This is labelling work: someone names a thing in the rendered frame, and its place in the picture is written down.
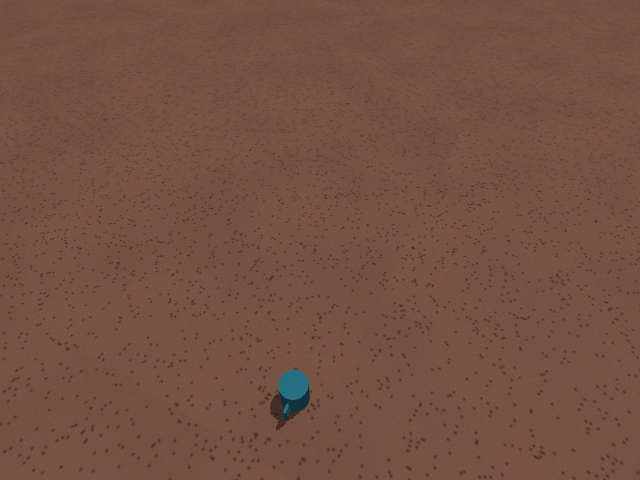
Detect mug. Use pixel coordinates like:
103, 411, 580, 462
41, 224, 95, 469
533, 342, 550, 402
278, 370, 310, 420

